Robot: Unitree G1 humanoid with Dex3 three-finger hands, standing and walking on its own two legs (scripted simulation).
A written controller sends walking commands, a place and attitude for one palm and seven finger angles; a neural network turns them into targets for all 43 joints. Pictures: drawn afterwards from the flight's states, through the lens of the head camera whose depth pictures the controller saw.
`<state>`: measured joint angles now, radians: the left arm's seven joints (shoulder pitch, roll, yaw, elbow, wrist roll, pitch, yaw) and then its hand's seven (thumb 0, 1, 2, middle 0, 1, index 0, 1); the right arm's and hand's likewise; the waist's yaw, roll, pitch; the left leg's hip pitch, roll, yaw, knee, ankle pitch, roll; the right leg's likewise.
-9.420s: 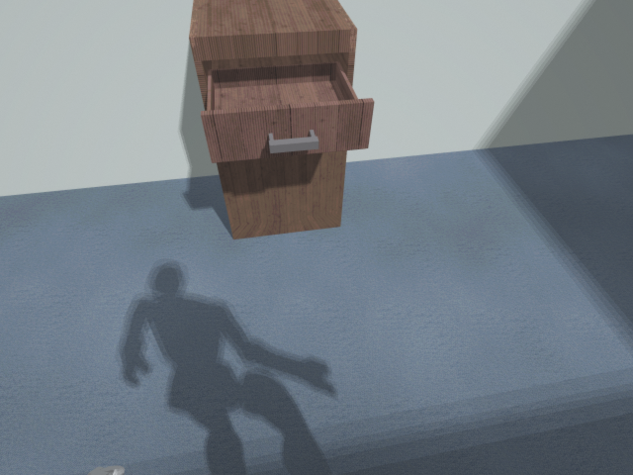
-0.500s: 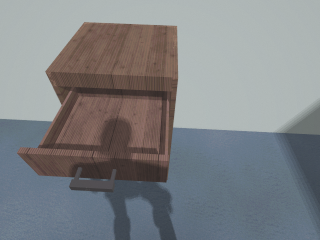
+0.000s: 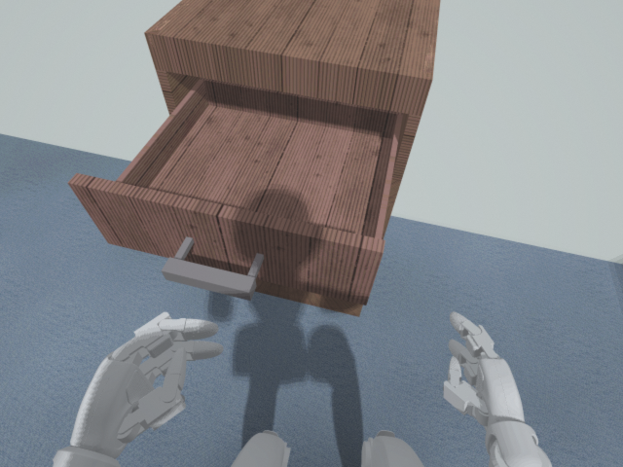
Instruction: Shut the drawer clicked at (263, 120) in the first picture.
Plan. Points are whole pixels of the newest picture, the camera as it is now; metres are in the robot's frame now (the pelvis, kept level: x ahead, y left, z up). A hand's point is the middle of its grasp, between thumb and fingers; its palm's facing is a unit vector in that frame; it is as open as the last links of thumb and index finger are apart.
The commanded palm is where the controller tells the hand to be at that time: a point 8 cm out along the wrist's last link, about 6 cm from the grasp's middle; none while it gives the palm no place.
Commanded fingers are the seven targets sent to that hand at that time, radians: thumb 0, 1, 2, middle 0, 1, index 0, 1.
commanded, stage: raise the hand and make a fist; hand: left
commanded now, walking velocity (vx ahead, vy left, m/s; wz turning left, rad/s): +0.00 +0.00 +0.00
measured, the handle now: (216, 265) +0.36 +0.18 +0.03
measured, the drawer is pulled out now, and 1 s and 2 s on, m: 0.29 0.29 0.29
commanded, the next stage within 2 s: bring the fist close to the handle in 1.32 s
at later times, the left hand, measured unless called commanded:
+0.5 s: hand (165, 384) +0.18 +0.17 +0.09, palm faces -0.11 -0.99 -0.04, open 3.1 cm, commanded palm +0.15 +0.23 +0.10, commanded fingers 0.00 0.90 0.90 -1.30 -1.49 -1.30 -1.49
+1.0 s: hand (146, 384) +0.17 +0.18 +0.12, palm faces -0.09 -0.99 -0.06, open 3.2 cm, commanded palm +0.14 +0.23 +0.13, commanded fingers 0.00 0.90 0.90 -1.40 -1.60 -1.40 -1.60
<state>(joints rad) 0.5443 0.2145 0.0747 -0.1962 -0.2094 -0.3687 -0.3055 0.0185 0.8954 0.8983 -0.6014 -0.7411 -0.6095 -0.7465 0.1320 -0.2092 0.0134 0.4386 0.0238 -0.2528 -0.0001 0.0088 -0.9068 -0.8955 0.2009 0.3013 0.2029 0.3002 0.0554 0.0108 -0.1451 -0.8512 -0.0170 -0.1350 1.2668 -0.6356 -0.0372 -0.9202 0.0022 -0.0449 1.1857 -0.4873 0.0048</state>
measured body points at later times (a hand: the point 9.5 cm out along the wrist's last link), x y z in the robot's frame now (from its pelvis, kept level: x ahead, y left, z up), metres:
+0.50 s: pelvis +0.01 +0.02 +0.02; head +0.05 +0.03 +0.47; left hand +0.18 +0.23 +0.10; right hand +0.20 -0.23 -0.02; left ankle +0.00 +0.14 -0.64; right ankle +0.06 -0.13 -0.64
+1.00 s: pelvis +0.03 +0.02 +0.03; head +0.04 +0.02 +0.48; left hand +0.17 +0.23 +0.13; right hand +0.22 -0.20 -0.01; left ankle +0.00 +0.14 -0.64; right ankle +0.06 -0.13 -0.64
